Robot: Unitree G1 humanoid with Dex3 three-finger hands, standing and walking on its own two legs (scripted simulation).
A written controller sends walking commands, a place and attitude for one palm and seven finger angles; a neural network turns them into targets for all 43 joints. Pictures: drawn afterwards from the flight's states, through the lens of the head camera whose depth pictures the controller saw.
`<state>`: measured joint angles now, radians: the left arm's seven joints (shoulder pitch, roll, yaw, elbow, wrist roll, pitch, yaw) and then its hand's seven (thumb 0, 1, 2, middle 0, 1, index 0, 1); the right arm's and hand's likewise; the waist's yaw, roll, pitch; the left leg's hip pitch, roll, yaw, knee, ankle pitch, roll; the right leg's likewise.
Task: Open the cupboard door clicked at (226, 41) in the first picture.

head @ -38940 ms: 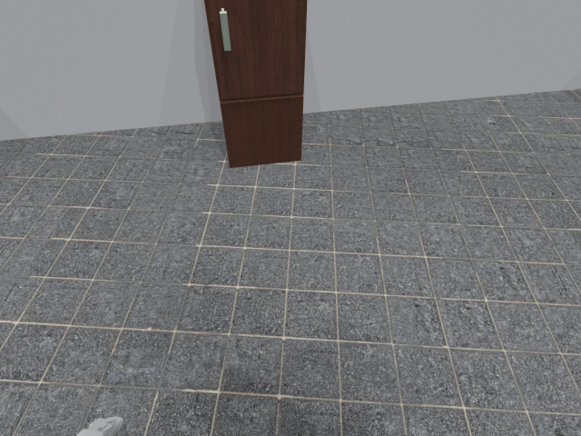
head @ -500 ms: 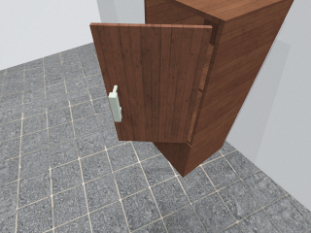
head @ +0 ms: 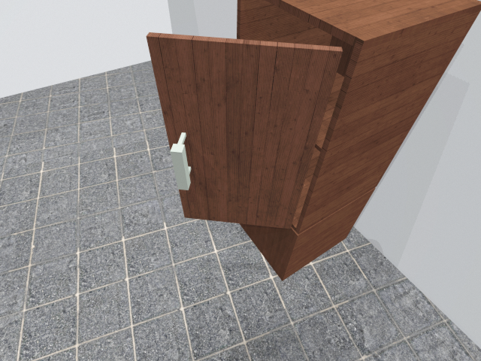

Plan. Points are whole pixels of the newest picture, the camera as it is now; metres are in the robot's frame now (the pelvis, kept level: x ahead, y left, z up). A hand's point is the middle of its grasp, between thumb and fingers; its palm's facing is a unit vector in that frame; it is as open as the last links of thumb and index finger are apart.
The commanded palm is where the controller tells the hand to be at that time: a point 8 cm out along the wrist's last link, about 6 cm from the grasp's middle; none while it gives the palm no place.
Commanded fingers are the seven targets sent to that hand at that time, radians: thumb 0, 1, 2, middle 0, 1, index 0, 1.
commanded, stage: come to a stop and stand still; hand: left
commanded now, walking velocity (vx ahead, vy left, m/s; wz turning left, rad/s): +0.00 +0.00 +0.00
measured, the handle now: (183, 161) +0.56 +0.19 -0.04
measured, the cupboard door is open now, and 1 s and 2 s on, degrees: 51 51 51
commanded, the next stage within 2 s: look again from close up in 0.58 s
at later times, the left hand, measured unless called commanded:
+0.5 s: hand out of the picture +0.01 +0.20 -0.18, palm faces +0.03 -0.98 -0.19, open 7.4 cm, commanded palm none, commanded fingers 0.00 0.90 0.90 -0.20 -0.30 -0.20 -0.30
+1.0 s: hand out of the picture +0.01 +0.23 -0.18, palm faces +0.00 -0.97 -0.25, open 7.4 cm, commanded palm none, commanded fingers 0.00 0.90 0.90 -0.20 -0.30 -0.20 -0.30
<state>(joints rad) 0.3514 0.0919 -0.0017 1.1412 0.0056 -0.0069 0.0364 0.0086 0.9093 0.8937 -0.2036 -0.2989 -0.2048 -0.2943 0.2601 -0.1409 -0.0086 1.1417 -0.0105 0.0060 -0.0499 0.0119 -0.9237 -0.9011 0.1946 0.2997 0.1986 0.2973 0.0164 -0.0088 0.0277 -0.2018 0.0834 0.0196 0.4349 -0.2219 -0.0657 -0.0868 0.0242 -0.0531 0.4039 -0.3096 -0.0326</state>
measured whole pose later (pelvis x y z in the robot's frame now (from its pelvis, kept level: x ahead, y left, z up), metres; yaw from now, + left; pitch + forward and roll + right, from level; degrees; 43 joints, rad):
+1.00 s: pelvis +0.00 +0.05 -0.01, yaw -1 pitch -1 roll +0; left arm 0.28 0.16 -0.01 1.08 0.01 -0.01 0.05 0.01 0.91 0.89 -0.20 -0.30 -0.20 -0.29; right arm 0.27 -0.19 0.00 1.06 -0.02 0.00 -0.02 0.01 -0.94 -0.90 0.20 0.30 0.20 0.30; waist 0.00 0.04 0.03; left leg -0.26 0.02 0.07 0.56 -0.30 0.01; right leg -0.15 -0.05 -0.01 0.55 -0.38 0.04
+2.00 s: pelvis -0.07 +0.03 -0.11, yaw +0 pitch +14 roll -4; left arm 0.19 0.32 0.26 0.16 -0.34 -0.33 -0.53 0.01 0.28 0.63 -0.25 -0.70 -0.25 -0.69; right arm 0.18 -0.20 0.02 0.59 0.04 -0.24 -0.08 0.01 -0.90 -0.90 0.20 0.30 0.20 0.30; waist 0.01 0.05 -0.11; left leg -1.04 0.08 -0.06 1.26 -0.47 -0.03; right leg -0.89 0.00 -0.10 1.23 -0.59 -0.01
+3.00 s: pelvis -0.05 +0.05 -0.08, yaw +0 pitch +15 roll -4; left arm -0.01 0.45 0.44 0.41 -0.38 -0.26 -0.58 -0.01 -0.50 0.30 -0.30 -1.20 -0.30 -1.19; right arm 0.29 -0.28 0.03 0.54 0.04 -0.19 -0.07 0.01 -0.90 -0.90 0.20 0.30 0.20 0.30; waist -0.01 0.04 -0.13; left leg -0.94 0.06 -0.02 1.11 -0.44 0.01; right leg -0.79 -0.01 -0.07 1.05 -0.53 0.02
